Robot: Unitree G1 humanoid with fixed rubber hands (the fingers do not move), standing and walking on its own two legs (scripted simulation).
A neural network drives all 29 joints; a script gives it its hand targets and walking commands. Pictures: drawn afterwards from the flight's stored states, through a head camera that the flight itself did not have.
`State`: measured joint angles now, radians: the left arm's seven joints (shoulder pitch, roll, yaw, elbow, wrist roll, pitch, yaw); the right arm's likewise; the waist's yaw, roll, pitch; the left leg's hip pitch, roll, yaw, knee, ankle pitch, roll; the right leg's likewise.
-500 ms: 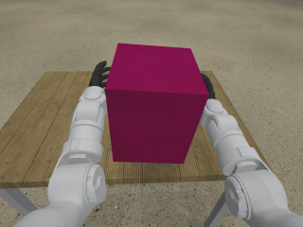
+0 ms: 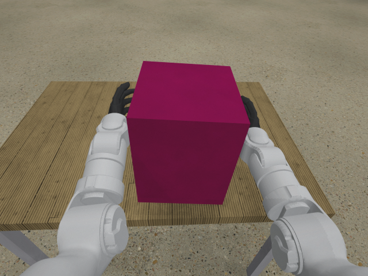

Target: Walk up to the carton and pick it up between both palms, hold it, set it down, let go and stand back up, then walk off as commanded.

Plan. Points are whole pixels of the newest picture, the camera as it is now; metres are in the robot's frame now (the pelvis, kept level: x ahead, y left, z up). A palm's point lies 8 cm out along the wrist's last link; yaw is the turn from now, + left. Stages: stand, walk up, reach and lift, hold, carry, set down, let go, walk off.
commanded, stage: set down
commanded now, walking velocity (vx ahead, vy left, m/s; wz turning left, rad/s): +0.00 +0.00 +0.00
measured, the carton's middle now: (183, 134) +0.41 +0.00 +0.12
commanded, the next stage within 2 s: none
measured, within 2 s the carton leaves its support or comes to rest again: rests again in 1.42 s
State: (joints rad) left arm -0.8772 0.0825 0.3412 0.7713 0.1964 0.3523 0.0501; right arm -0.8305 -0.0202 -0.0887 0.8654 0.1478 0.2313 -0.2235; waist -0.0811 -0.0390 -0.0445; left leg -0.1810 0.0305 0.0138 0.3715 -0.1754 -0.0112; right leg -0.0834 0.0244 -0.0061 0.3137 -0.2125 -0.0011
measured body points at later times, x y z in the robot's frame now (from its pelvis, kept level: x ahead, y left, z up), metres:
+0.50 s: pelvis +0.00 +0.00 +0.00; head +0.00 +0.02 +0.45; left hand +0.45 +0.15 +0.14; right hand +0.41 -0.15 +0.12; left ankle +0.01 +0.12 -0.75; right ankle -0.03 -0.11 -0.75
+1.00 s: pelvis +0.01 +0.00 +0.00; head +0.02 +0.03 +0.45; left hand +0.46 +0.14 +0.12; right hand +0.41 -0.15 +0.10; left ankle +0.01 +0.12 -0.75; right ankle -0.03 -0.11 -0.75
